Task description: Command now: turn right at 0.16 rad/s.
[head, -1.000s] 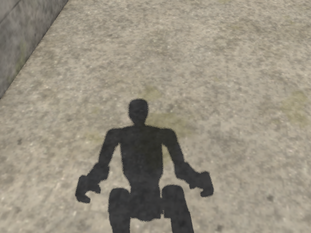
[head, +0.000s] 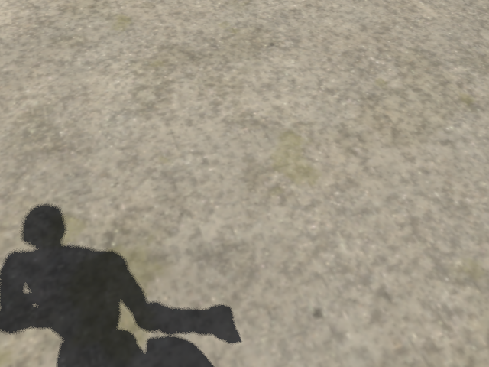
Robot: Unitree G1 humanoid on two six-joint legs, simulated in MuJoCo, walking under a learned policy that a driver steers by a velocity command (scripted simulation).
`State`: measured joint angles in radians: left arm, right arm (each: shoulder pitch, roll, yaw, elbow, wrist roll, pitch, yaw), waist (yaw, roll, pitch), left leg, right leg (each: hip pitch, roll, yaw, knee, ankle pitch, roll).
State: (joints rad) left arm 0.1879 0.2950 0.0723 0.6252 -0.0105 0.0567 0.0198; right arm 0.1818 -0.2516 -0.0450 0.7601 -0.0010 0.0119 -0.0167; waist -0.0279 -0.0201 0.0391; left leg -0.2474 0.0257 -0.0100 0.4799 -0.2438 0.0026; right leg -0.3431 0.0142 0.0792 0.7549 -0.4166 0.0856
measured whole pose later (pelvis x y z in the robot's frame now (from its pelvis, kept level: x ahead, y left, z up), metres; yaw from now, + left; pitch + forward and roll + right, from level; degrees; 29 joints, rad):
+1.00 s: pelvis +0.07 +0.01 +0.00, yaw +0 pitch +0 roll -1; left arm 0.26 0.28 0.06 0.84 -0.03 -0.06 0.01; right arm 0.38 -0.24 -0.04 1.01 0.01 -0.11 0.02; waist -0.03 -0.03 -0.01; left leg -0.13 -0.01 0.03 0.43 -0.30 0.05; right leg -0.42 -0.01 0.03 1.04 -0.35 -0.05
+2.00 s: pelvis +0.63 +0.02 -0.01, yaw +0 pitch +1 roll -1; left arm 0.31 0.29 0.04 0.97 -0.03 -0.09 -0.01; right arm 0.15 -0.26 -0.04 0.83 0.00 -0.09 0.03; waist 0.01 -0.02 0.04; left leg -0.37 -0.02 0.05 0.50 -0.15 0.06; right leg -0.35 -0.02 0.03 1.14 -0.39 -0.05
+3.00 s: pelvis +1.15 +0.09 -0.02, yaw +27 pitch +1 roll -1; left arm 0.24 0.30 0.07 0.92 -0.02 -0.07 0.00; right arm 0.12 -0.29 -0.08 0.67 0.02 -0.03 0.04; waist 0.03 0.01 0.07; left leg -0.49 -0.02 0.05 0.66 -0.20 0.11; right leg -0.18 -0.08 -0.08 1.03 -0.51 0.03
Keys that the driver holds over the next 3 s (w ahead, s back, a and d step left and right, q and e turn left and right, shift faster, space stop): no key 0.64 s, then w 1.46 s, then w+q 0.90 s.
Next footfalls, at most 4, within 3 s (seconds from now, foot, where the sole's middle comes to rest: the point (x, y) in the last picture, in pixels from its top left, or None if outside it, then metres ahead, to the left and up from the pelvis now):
0.06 right None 0.02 -0.14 -0.78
1.34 right None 0.44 -0.12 -0.78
1.88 left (201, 276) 0.75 0.11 -0.78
2.42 right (271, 196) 1.05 -0.12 -0.78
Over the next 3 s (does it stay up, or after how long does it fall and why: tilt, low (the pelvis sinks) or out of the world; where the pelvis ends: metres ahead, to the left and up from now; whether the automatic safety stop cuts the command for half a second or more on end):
stays up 1.15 0.09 -0.02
